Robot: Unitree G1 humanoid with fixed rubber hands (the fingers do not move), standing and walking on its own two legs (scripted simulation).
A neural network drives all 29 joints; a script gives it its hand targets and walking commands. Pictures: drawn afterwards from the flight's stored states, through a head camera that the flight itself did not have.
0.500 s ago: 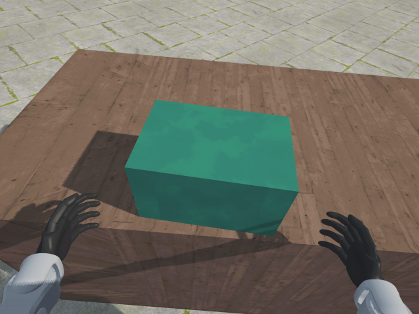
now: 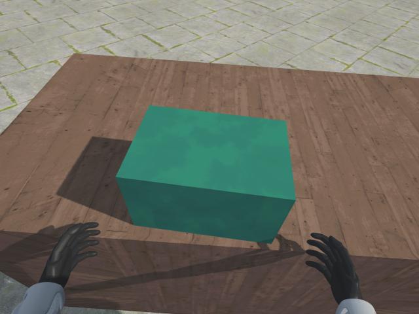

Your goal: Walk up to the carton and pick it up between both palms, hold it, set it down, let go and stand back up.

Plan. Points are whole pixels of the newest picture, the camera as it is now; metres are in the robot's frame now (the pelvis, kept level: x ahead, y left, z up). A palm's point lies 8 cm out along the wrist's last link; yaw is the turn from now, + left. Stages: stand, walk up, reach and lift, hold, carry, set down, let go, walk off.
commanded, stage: set down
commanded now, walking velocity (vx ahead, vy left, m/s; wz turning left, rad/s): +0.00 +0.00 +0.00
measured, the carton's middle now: (209, 173) +0.37 +0.03 +0.05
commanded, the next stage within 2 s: let go in 0.52 s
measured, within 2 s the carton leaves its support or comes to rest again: neither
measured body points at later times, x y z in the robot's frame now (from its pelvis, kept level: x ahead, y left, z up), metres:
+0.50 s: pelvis -0.05 +0.02 +0.00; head -0.08 +0.01 +0.44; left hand +0.18 +0.27 +0.02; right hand +0.19 -0.21 +0.02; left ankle +0.00 +0.13 -0.75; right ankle -0.06 -0.10 -0.75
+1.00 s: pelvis -0.09 +0.08 -0.01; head -0.15 +0.07 +0.43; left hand +0.18 +0.28 +0.02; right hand +0.02 -0.18 -0.10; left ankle +0.00 +0.13 -0.75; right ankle -0.07 -0.08 -0.75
